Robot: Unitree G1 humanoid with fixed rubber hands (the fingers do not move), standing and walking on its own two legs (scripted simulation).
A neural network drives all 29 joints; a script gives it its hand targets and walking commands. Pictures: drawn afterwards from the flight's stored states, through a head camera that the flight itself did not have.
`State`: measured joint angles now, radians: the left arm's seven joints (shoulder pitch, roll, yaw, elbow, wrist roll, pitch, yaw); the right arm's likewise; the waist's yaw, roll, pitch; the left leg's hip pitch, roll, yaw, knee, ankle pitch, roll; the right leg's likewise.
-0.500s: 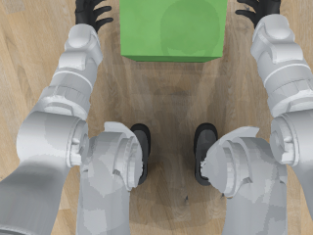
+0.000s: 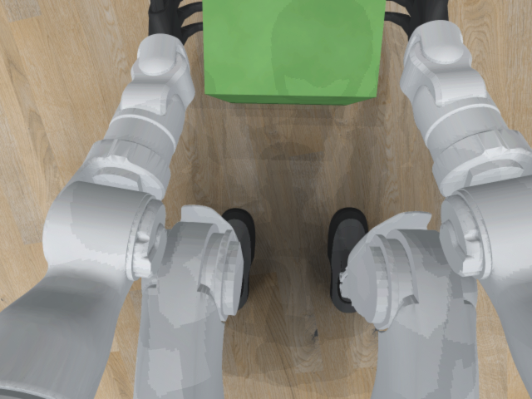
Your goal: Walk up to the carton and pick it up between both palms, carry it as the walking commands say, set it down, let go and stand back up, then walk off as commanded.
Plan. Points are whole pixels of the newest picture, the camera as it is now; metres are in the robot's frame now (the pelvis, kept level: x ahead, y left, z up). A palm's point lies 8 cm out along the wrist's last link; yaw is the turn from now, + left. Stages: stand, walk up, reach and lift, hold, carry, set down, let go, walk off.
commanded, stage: reach and lift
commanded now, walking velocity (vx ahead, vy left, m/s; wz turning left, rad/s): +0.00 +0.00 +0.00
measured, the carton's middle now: (290, 42) +0.52 +0.00 -0.27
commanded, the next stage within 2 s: none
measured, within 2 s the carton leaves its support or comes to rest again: leaves its support in 0.48 s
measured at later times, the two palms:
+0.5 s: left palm (168, 32) +0.52 +0.15 -0.18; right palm (429, 15) +0.53 -0.15 -0.18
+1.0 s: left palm (155, 18) +0.52 +0.14 -0.12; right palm out of the picture +0.53 -0.15 -0.12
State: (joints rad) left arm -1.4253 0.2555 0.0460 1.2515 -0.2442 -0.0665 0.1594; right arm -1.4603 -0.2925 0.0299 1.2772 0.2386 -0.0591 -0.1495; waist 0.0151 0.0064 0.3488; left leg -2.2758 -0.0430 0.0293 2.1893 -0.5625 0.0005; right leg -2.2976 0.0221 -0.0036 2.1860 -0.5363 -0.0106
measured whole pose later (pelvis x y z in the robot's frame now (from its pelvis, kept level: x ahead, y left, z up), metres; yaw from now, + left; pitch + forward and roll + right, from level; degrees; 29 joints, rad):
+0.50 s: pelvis +0.01 +0.00 -0.01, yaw +0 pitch +36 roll +1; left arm -1.34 0.22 0.16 1.13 -0.13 0.09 0.12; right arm -1.40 -0.26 -0.07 1.20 0.12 0.08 -0.13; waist 0.01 0.01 0.29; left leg -2.27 -0.07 0.01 2.25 -0.61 -0.02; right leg -2.30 0.05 0.00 2.25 -0.58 -0.01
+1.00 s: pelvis +0.00 +0.00 +0.00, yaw +0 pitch +39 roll +1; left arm -1.22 0.12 0.31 0.87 0.01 0.22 0.17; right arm -1.32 -0.18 -0.22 0.99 0.01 0.20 -0.19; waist 0.01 -0.01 0.15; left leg -2.29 -0.10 0.00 2.17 -0.56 -0.04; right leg -2.31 0.09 0.02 2.17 -0.53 0.02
